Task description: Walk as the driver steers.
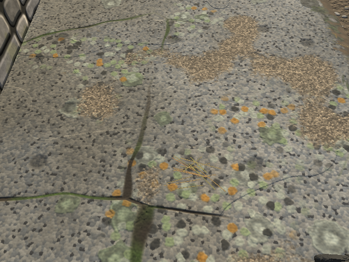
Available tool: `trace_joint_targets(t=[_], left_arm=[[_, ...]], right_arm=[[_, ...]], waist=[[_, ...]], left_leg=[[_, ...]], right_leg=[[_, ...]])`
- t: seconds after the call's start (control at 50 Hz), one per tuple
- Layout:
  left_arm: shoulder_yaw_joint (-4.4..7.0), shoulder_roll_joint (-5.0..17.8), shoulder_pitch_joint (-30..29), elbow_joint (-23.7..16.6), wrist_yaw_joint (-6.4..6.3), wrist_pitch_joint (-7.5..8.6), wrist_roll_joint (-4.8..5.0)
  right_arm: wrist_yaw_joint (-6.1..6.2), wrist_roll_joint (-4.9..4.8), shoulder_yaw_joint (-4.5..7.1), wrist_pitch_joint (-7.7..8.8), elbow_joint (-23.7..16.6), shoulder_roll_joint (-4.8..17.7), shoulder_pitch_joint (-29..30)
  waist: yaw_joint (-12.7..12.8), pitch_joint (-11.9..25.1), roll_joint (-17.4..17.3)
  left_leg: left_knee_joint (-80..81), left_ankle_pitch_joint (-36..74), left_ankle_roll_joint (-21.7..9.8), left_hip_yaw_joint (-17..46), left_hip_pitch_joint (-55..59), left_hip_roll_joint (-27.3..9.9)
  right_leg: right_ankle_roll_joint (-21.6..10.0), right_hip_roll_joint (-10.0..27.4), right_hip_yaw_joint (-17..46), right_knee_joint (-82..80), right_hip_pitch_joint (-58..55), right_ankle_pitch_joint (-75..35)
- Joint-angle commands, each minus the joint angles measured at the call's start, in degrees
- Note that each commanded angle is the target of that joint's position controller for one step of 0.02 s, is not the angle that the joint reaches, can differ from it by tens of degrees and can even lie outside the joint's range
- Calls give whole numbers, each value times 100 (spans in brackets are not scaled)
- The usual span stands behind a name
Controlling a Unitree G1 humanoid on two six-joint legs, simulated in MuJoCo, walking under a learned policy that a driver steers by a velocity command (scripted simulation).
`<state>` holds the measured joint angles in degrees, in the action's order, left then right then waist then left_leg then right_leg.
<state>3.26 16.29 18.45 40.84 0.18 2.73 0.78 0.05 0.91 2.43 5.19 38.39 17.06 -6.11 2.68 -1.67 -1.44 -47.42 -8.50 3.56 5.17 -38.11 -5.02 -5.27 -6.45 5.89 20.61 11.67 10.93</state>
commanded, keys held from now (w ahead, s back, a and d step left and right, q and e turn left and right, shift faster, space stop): w+e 0.10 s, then no key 0.90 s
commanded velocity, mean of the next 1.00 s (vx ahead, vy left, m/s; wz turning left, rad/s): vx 0.17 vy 0.00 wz -0.19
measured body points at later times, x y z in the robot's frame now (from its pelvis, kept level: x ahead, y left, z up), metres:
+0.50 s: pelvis +0.20 +0.05 -0.01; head +0.23 +0.05 +0.44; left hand +0.40 +0.28 -0.11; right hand +0.28 -0.22 -0.12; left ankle +0.25 +0.15 -0.75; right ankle +0.22 -0.10 -0.73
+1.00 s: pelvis +0.25 +0.02 -0.01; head +0.26 +0.02 +0.44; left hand +0.43 +0.24 -0.12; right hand +0.31 -0.26 -0.14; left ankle +0.25 +0.15 -0.75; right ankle +0.23 -0.10 -0.75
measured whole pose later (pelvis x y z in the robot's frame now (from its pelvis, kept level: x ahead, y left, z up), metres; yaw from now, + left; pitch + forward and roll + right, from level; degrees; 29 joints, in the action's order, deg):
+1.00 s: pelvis +0.25 +0.02 -0.01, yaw -10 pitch -1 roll +0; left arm 2.0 12.9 11.1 42.7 -1.2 -0.7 -0.6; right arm 0.6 0.3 1.2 -0.1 51.8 14.3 -9.1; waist -0.6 -1.9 0.4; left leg -31.2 -18.4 0.9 -0.4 -11.5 -0.7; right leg 0.3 -0.4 2.8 32.6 13.6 17.7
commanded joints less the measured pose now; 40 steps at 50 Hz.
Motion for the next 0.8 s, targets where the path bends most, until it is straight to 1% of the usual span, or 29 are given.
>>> trace_joint_targets(t=[0.02, 0.06, 0.1, 0.14, 0.16, 0.18, 0.2, 0.22, 0.24, 0.26, 0.28, 0.3, 0.32, 0.34, 0.38, 0.4, 0.44, 0.48, 0.5, 0.52, 0.54, 0.56, 0.58, 0.6, 0.62, 0.64, 0.68, 0.74, 0.8], left_arm=[[289, 1017, -60, -354, -98, 36, 43], [301, 1036, 144, -272, -107, -5, 70], [294, 982, 226, -237, -118, -44, 84], [295, 934, 136, -230, -145, -100, 30], [264, 822, 41, -260, -155, -125, 22], [185, 587, 6, -344, -154, -110, -21], [80, 322, 314, -481, -172, -76, -127], [33, 326, 1197, -401, -145, -35, -31], [136, 823, 1094, -232, -146, -69, 26], [189, 982, 424, -319, -156, -139, 35], [177, 904, 25, -397, -182, -210, -14], [170, 803, -159, -468, -191, -268, -59], [133, 619, -97, -463, -178, -318, -52], [79, 434, -6, -423, -180, -345, -52], [7, 256, 28, -370, -191, -342, -93], [-8, 244, -29, -354, -191, -339, -99], [10, 331, -131, -329, -182, -370, -84], [34, 362, -254, -326, -161, -417, -99], [41, 358, -331, -334, -154, -430, -139], [45, 427, -502, -418, -162, -439, -213], [69, 633, -608, -536, -192, -436, -251], [128, 942, -851, -578, -223, -459, -211], [90, 645, -902, -511, -183, -454, -189], [38, 429, -963, -523, -144, -426, -211], [23, 394, -952, -505, -129, -391, -234], [21, 409, -924, -493, -121, -345, -219], [27, 413, -806, -445, -133, -281, -178], [25, 391, -804, -431, -153, -268, -156], [28, 371, -827, -408, -155, -275, -148]], right_arm=[[-29, -40, 47, 75, -388, 274, 460], [-74, -105, 75, 120, -461, 357, 716], [-113, -131, 141, 165, -488, 504, 753], [-129, -70, 217, 216, -413, 628, 464], [-117, -8, 258, 252, -314, 655, 115], [-92, 109, 303, 295, -281, 813, -316], [-66, 238, 380, 293, -265, 1205, -955], [-120, 127, 442, 160, -27, 1309, -1262], [-128, -61, 340, 94, -123, 876, -1153], [-108, -64, 249, 38, -186, 604, -881], [-115, -11, 154, -4, -186, 431, -587], [-125, 8, 89, -23, -150, 294, -347], [-132, 48, 62, -33, -92, 263, -199], [-139, 68, 69, -38, -33, 287, -83], [-117, 53, 116, -72, 53, 453, 50], [-100, 24, 136, -96, 108, 520, 23], [-84, -40, 143, -155, 208, 584, -57], [-91, -85, 105, -216, 260, 553, 15], [-101, -107, 70, -235, 298, 489, 17], [-115, -93, 9, -236, 383, 341, -144], [-129, 4, -49, -225, 422, 209, -284], [-153, 62, -53, -210, 478, 178, -724], [-125, 64, -79, -244, 523, 137, -628], [-101, 45, -53, -282, 517, 252, -404], [-71, 23, -37, -310, 536, 287, -344], [-50, 20, -32, -335, 555, 308, -365], [-37, 14, -29, -339, 605, 313, -438], [-23, -25, -32, -335, 685, 284, -400], [-7, -44, -22, -374, 781, 294, -373]], waist=[[48, 238, 588], [149, 238, 634], [116, 257, 688], [-52, 274, 865], [-252, 429, 865], [-447, 921, 741], [-518, 1778, -233], [-275, 2422, -1850], [-404, 2068, -1027], [-535, 1425, -518], [-478, 1031, -195], [-339, 751, -180], [-162, 641, -353], [-73, 623, -529], [-26, 826, -677], [-64, 972, -688], [-131, 1119, -642], [-88, 981, -563], [-55, 849, -526], [-91, 692, -406], [-198, 660, -64], [-590, 536, 640], [-480, 519, 873], [-366, 249, 745], [-334, 183, 647], [-332, 163, 653], [-323, 298, 549], [-312, 430, 410], [-319, 452, 298]], left_leg=[[1103, 1139, 105, -278, 872, 387], [1492, 1251, 73, -204, 1014, 501], [1819, 1005, -29, -63, 1099, 534], [2046, 758, -238, -145, 1327, 564], [2350, 1062, -392, -277, 1816, 582], [2270, 1854, -655, -32, 2781, 152], [1854, 3579, -1247, 1192, 4527, -1008], [2078, 3556, -2254, 3185, 5590, -2070], [2292, 2437, -2116, 3200, 5193, -1921], [2341, 2209, -1867, 2352, 4570, -1622], [2435, 2471, -1733, 1768, 3899, -1330], [2537, 2720, -1667, 1373, 3321, -1126], [2669, 2877, -1565, 1007, 2821, -903], [2766, 3159, -1557, 684, 2526, -713], [2780, 3731, -1628, 333, 2351, -627], [2772, 3775, -1649, 284, 2403, -651], [2758, 3232, -1644, 274, 2511, -711], [2747, 1960, -1514, 254, 2292, -636], [2740, 1064, -1351, 239, 2127, -512], [2738, 151, -1065, 236, 1934, -347], [2547, -678, -757, 122, 1693, -124], [2452, -1247, -528, -250, 1608, 325], [2362, -1028, -384, -482, 2134, 412], [2281, -799, -342, -485, 2183, 419], [2224, -618, -378, -466, 2188, 383], [2186, -420, -405, -432, 2184, 360], [2126, -65, -424, -405, 2277, 315], [2020, 299, -408, -404, 2420, 288], [1972, 436, -385, -400, 2521, 276]], right_leg=[[-787, 1079, 851, -594, 522, -1055], [-726, 1179, 1123, -422, 318, -787], [-645, 1308, 1503, -110, -52, -539], [-462, 1346, 1631, 437, -395, -1230], [-289, 1157, 1525, 885, -445, -1726], [-41, 856, 1279, 1715, -233, -1853], [307, 327, 795, 3340, 865, -110], [639, -126, 441, 4907, 2202, 2895], [730, 230, 676, 5457, 2583, 2668], [797, 375, 508, 5580, 2735, 2290], [834, 535, 360, 5331, 2637, 2054], [842, 725, 328, 4889, 2421, 1890], [843, 855, 221, 4360, 1952, 1788], [885, 837, 19, 3820, 1575, 1652], [945, 822, -215, 2879, 942, 1298], [942, 817, -257, 2507, 702, 959], [909, 792, -310, 1941, 352, 415], [786, 740, -400, 1212, -102, -134], [685, 705, -432, 760, -361, -411], [561, 854, -221, 411, -569, -702], [380, 1314, 268, 348, -823, -1260], [108, 1522, 451, 504, -625, -992], [67, 1355, 354, 400, 1, 173], [176, 1165, 266, 365, 253, 470], [286, 1086, 196, 407, 305, 245], [346, 1048, 153, 494, 256, -117], [370, 1029, 106, 684, 87, -687], [352, 1000, 76, 833, -38, -1197], [335, 975, 61, 874, -65, -1386]])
